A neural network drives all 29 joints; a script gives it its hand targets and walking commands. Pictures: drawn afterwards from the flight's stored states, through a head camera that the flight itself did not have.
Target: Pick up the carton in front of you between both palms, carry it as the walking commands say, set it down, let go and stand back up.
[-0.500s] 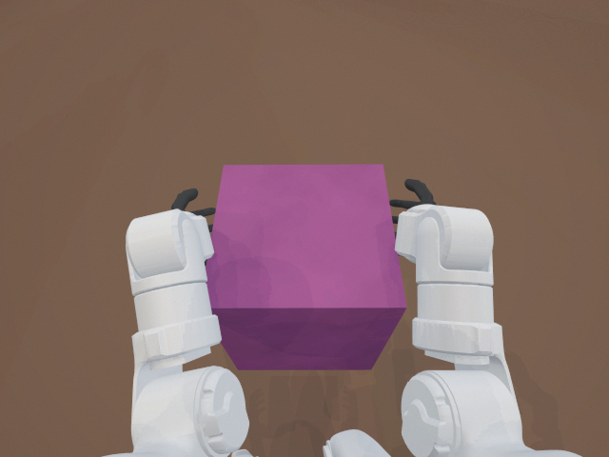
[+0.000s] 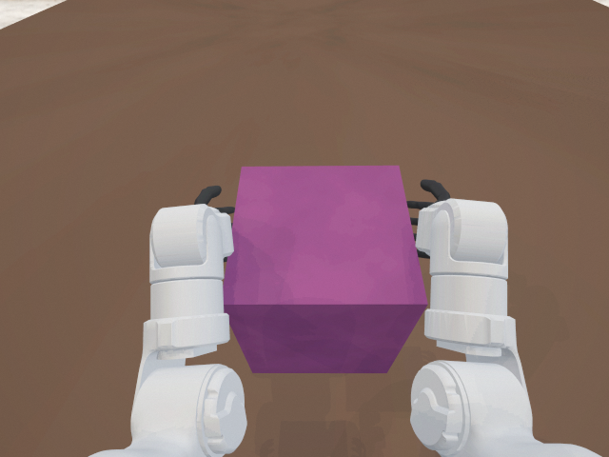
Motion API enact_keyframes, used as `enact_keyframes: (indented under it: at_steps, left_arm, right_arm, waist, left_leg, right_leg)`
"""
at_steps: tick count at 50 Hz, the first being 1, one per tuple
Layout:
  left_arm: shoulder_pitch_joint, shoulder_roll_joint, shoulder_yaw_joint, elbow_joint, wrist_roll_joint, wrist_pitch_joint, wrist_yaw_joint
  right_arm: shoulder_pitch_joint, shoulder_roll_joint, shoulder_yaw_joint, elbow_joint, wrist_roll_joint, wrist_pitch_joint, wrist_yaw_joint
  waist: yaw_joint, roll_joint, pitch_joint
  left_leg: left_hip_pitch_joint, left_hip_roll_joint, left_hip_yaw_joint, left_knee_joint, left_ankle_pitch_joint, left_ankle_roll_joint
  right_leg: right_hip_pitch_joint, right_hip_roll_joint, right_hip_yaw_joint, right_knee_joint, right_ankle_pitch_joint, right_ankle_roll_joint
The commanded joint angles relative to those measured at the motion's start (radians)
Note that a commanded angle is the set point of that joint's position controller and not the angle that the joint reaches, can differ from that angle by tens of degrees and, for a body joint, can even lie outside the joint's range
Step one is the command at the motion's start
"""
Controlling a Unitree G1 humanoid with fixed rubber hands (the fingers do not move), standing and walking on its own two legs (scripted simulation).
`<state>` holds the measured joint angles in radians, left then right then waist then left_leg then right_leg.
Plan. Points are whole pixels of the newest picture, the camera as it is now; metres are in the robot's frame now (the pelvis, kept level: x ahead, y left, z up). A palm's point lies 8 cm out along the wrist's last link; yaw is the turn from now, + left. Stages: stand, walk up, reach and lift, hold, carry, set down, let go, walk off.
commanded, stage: carry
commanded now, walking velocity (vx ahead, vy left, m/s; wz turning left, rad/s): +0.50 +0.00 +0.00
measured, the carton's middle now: (319, 277) +0.37 +0.02 +0.06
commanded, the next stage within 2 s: none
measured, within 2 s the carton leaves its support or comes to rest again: neither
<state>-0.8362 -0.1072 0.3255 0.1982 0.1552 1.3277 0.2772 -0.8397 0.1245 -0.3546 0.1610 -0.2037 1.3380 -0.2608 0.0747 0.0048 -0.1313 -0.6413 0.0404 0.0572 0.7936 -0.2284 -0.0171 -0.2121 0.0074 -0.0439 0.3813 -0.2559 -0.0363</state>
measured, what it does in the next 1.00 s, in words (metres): walks ahead: left foot, then right foot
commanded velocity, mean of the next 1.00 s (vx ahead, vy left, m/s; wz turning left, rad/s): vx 0.50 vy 0.00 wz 0.00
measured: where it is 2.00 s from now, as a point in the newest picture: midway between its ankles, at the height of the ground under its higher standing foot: (322, 248)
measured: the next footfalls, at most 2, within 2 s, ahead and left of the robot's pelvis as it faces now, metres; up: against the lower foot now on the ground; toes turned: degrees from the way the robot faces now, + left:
left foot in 0.12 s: +0.23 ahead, +0.13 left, +0.00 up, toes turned +7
right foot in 0.58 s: +0.50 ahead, -0.08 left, +0.00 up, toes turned -11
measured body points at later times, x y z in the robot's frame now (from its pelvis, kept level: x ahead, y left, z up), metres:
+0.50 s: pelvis +0.28 +0.04 +0.00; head +0.31 +0.05 +0.45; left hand +0.60 +0.17 +0.09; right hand +0.59 -0.12 +0.10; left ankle +0.20 +0.12 -0.74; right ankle +0.39 -0.10 -0.71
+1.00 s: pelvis +0.59 +0.03 -0.01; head +0.56 +0.04 +0.44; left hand +0.87 +0.18 +0.10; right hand +0.87 -0.12 +0.10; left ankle +0.74 +0.15 -0.72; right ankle +0.46 -0.07 -0.74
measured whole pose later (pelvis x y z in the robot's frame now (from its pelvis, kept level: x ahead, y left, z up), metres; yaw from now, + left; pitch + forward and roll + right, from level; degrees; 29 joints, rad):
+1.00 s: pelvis +0.59 +0.03 -0.01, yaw +0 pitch +4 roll -1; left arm -0.23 -0.15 0.06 -0.30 0.12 1.28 0.22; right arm -0.22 0.14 -0.07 -0.32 -0.12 1.27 -0.24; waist 0.01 0.01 -0.16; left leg -0.56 0.10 0.15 0.51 -0.05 -0.02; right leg 0.03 -0.03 -0.18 0.24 -0.33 0.02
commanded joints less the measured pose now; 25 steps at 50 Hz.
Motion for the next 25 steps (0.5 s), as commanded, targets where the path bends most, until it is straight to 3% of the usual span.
enact_keyframes:
  at_steps: [1,3,4,5,6,7,8,9,10,13,16,20,25]
  left_arm:
    - [-0.715,-1.126,-0.481,0.033,-0.434,-0.083,-0.329]
    - [-0.679,-1.136,-0.479,0.027,-0.409,-0.108,-0.324]
    - [-0.65,-1.131,-0.484,0.021,-0.395,-0.117,-0.32]
    - [-0.626,-1.131,-0.495,0.006,-0.388,-0.122,-0.32]
    - [-0.605,-1.146,-0.519,-0.008,-0.392,-0.126,-0.32]
    - [-0.594,-1.158,-0.541,-0.029,-0.403,-0.13,-0.316]
    - [-0.594,-1.191,-0.564,-0.073,-0.411,-0.135,-0.316]
    - [-0.57,-1.227,-0.603,-0.134,-0.429,-0.146,-0.317]
    - [-0.533,-1.25,-0.64,-0.171,-0.439,-0.15,-0.315]
    - [-0.296,-1.259,-0.706,-0.249,-0.413,-0.168,-0.302]
    - [-0.153,-1.238,-0.791,-0.409,-0.381,-0.198,-0.292]
    - [-0.001,-1.184,-0.862,-0.591,-0.402,-0.182,-0.287]
    - [0.162,-1.111,-0.864,-0.607,-0.428,-0.112,-0.319]
  right_arm:
    - [-0.572,1.082,0.474,0.129,0.377,-0.074,0.269]
    - [-0.559,1.121,0.497,0.136,0.398,-0.097,0.284]
    - [-0.53,1.136,0.513,0.146,0.407,-0.11,0.29]
    - [-0.507,1.128,0.52,0.141,0.41,-0.124,0.294]
    - [-0.486,1.136,0.525,0.127,0.415,-0.139,0.296]
    - [-0.477,1.144,0.538,0.088,0.428,-0.149,0.296]
    - [-0.48,1.165,0.579,0.013,0.435,-0.159,0.294]
    - [-0.494,1.19,0.616,-0.085,0.447,-0.169,0.294]
    - [-0.488,1.205,0.642,-0.151,0.451,-0.173,0.292]
    - [-0.323,1.21,0.725,-0.274,0.46,-0.178,0.294]
    - [-0.15,1.215,0.824,-0.388,0.472,-0.189,0.317]
    - [0.045,1.182,0.845,-0.475,0.51,-0.172,0.336]
    - [0.233,1.111,0.86,-0.501,0.487,-0.113,0.341]
  waist:
    - [-0.051,-0.14,-0.272]
    - [-0.059,-0.104,-0.335]
    - [-0.071,-0.072,-0.396]
    - [-0.08,0.092,-0.463]
    - [-0.078,0.274,-0.481]
    - [-0.088,0.244,-0.453]
    - [-0.093,0.171,-0.436]
    - [-0.094,0.094,-0.422]
    - [-0.096,0.08,-0.427]
    - [-0.102,0.117,-0.456]
    - [-0.106,0.132,-0.431]
    - [-0.107,0.162,-0.368]
    - [-0.115,0.154,-0.281]
  left_leg:
    - [0.238,-0.021,0.103,-0.367,0.182,0.0]
    - [0.469,-0.028,0.129,-0.433,0.2,0.013]
    - [0.663,0.032,0.065,-0.41,0.164,0.053]
    - [0.852,0.231,-0.219,-0.408,0.15,0.12]
    - [0.975,0.375,-0.508,-0.47,0.174,0.202]
    - [1.0,0.389,-0.542,-0.49,0.22,0.239]
    - [0.965,0.381,-0.504,-0.492,0.237,0.237]
    - [0.905,0.351,-0.436,-0.501,0.236,0.205]
    - [0.869,0.327,-0.365,-0.511,0.24,0.184]
    - [0.884,0.287,-0.209,-0.515,0.359,0.159]
    - [0.899,0.242,-0.118,-0.506,0.465,0.158]
    - [0.873,0.218,-0.054,-0.531,0.515,0.154]
    - [0.849,0.17,0.041,-0.451,0.572,0.117]
  right_leg:
    - [0.183,-0.23,0.101,-0.088,0.375,-0.063]
    - [0.141,-0.187,0.02,0.065,0.487,-0.022]
    - [0.038,-0.158,-0.021,0.211,0.45,0.011]
    - [-0.164,-0.104,-0.057,0.419,0.212,0.062]
    - [-0.404,-0.008,-0.057,0.59,-0.199,0.082]
    - [-0.505,-0.015,0.006,0.685,-0.26,0.066]
    - [-0.53,-0.046,0.031,0.72,-0.25,0.055]
    - [-0.526,-0.078,0.048,0.71,-0.194,0.058]
    - [-0.505,-0.1,0.053,0.663,-0.142,0.061]
    - [-0.474,-0.096,0.008,0.519,-0.084,0.071]
    - [-0.459,-0.071,-0.043,0.376,-0.023,0.079]
    - [-0.405,-0.062,-0.082,0.235,0.114,0.063]
    - [-0.266,-0.022,-0.157,0.009,0.234,0.04]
